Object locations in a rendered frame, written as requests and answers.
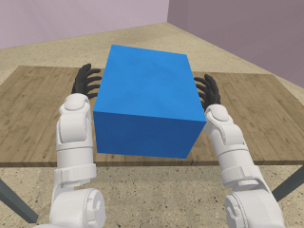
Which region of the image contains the robot right upper arm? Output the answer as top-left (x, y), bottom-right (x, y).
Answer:
top-left (224, 189), bottom-right (286, 228)

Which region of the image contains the right robot forearm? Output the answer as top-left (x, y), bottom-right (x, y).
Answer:
top-left (203, 104), bottom-right (285, 226)

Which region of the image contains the robot left upper arm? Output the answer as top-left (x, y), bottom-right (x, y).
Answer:
top-left (32, 188), bottom-right (106, 228)

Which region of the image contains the table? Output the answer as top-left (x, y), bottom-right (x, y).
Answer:
top-left (0, 66), bottom-right (304, 223)

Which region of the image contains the left robot hand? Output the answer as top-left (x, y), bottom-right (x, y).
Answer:
top-left (71, 63), bottom-right (103, 100)

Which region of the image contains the carton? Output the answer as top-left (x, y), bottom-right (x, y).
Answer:
top-left (93, 45), bottom-right (207, 159)

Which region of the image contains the left robot forearm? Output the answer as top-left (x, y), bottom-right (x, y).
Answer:
top-left (49, 93), bottom-right (97, 224)

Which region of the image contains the right robot hand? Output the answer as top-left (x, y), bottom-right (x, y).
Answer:
top-left (194, 74), bottom-right (221, 112)

